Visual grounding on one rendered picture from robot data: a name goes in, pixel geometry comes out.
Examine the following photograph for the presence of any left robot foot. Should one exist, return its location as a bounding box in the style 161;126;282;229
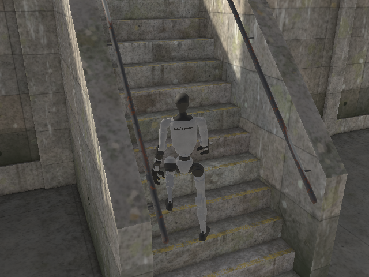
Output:
165;198;173;211

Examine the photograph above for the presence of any robot left upper arm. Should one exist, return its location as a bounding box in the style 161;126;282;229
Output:
158;118;171;151

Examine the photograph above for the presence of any right robot hand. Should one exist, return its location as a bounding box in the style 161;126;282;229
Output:
197;146;210;155

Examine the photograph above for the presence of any robot right upper arm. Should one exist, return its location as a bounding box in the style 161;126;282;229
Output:
195;117;208;147

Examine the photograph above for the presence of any robot foot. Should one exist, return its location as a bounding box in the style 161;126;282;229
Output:
165;198;173;211
199;226;210;241

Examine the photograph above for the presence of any left robot hand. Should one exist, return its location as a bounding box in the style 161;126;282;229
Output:
152;169;165;185

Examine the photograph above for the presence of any robot right forearm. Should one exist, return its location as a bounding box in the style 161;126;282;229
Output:
203;139;209;150

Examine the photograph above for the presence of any right robot foot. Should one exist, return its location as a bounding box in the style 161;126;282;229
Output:
199;226;210;241

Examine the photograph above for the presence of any robot left forearm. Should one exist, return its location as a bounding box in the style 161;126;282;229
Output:
153;143;164;171

